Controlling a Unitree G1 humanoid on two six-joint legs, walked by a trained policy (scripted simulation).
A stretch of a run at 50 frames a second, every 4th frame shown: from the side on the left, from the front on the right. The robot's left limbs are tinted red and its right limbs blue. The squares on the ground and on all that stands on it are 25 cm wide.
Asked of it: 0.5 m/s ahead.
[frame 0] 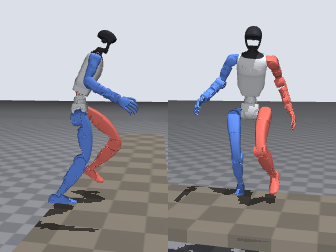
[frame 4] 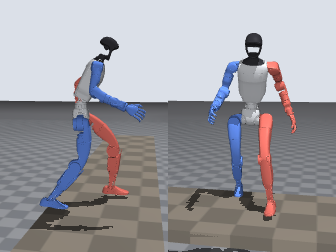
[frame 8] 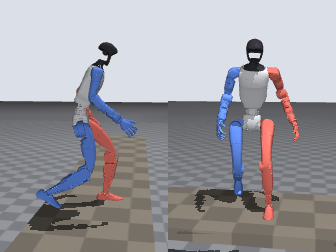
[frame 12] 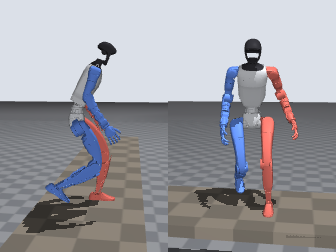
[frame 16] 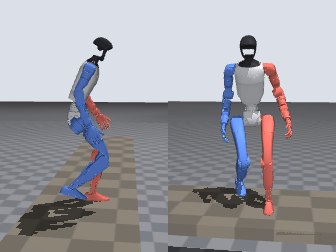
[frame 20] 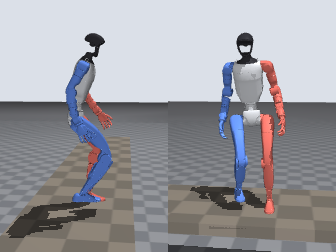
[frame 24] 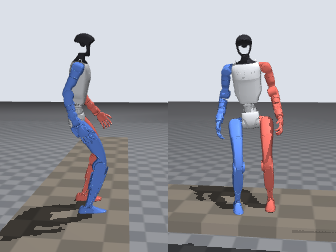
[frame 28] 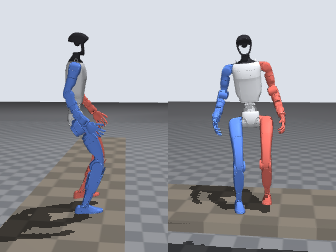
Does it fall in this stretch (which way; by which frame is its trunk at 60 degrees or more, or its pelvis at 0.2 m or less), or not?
no
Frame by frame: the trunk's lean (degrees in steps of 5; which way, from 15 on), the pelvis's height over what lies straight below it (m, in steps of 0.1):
0: 25 forward, 0.7
4: 25 forward, 0.7
8: 25 forward, 0.7
12: 30 forward, 0.7
16: 25 forward, 0.7
20: 20 forward, 0.7
24: 10, 0.7
28: 5, 0.7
